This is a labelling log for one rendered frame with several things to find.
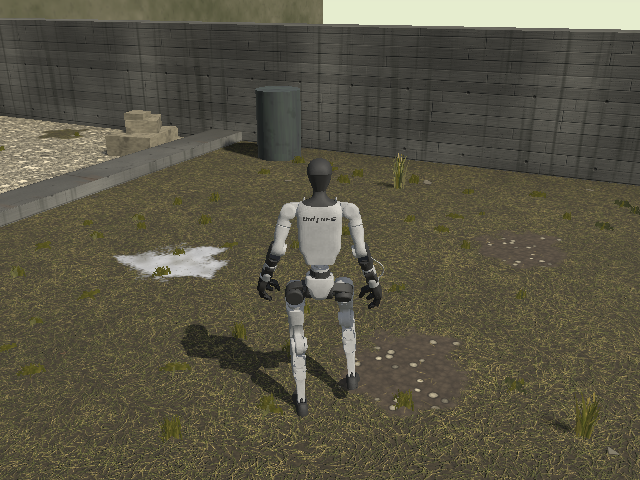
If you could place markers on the robot left upper arm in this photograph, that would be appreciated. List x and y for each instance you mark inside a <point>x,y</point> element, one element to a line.
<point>288,211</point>

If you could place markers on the robot right hand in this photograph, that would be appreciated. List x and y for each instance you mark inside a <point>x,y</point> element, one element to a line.
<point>376,294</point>

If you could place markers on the right robot forearm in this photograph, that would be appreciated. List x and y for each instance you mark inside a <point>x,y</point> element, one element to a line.
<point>368,269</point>

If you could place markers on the left robot shin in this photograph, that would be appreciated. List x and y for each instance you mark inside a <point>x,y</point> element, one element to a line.
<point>298,363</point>

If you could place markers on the robot shin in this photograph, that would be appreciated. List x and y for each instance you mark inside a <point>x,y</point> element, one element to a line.
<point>298,363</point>
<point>349,344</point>

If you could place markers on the left robot forearm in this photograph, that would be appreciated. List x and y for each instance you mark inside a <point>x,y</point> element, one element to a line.
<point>269,265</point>

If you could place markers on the robot left hand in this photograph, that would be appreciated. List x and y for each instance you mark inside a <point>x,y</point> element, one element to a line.
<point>262,285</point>

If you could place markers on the robot right upper arm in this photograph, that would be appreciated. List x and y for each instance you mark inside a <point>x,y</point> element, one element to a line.
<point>351,212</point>

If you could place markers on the right robot shin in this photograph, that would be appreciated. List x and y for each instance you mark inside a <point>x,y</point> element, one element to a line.
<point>349,344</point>

